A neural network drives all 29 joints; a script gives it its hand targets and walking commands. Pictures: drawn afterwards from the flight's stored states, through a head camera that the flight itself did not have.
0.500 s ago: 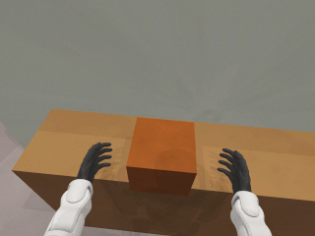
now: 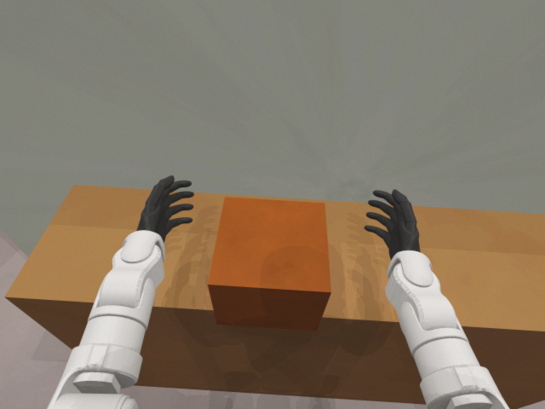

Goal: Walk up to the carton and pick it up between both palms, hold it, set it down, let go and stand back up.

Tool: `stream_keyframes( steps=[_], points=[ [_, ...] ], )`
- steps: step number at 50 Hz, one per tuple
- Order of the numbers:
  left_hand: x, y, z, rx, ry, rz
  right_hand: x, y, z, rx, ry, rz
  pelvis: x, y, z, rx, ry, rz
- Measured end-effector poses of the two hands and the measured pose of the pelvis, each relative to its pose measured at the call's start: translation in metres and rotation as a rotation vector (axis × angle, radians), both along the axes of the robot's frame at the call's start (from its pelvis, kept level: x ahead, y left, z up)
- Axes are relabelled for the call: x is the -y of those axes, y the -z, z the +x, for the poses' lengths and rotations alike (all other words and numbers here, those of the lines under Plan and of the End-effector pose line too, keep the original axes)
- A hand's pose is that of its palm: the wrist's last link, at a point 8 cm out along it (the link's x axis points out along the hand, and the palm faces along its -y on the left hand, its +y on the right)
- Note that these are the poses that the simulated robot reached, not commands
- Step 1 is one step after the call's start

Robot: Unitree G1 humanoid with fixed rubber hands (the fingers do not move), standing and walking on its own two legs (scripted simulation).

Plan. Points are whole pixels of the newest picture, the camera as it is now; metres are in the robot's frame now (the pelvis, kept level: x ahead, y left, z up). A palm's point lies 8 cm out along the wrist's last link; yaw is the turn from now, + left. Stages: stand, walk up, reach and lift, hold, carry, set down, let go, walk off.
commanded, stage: reach and lift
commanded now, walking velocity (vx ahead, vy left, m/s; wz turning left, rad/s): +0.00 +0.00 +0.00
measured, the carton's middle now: (270, 263) +0.37 +0.01 -0.05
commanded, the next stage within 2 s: none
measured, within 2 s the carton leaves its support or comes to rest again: neither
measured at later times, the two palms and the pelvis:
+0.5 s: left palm (169, 195) +0.41 +0.17 +0.09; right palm (392, 213) +0.39 -0.17 +0.08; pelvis +0.01 +0.00 +0.00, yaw +0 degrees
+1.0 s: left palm (182, 242) +0.40 +0.16 -0.02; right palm (374, 256) +0.38 -0.17 -0.02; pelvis -0.02 +0.01 -0.04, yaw +0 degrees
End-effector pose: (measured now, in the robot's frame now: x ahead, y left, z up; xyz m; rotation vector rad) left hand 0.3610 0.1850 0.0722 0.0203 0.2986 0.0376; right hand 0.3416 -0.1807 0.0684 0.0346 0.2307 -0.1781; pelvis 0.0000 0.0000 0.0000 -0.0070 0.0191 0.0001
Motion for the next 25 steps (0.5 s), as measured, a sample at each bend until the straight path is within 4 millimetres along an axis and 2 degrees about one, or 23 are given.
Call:
stream_keyframes(
  steps=[17, 21, 25],
  points=[
    [0.01, -0.025, 0.048, 0.005, -0.005, 0.008, -0.001, -0.025, 0.044, -0.009, 0.002, -0.01, -0.002, 0.0, 0.004, -0.053, 0.01, -0.005],
    [0.012, -0.025, 0.054, 0.006, -0.003, 0.015, -0.003, -0.024, 0.05, -0.02, 0.002, -0.015, -0.002, 0.001, 0.005, -0.061, 0.009, -0.007],
    [0.015, -0.015, 0.054, 0.001, 0.004, 0.024, -0.006, -0.013, 0.049, -0.034, 0.001, -0.023, -0.002, 0.001, 0.006, -0.068, 0.007, -0.009]
  ],
)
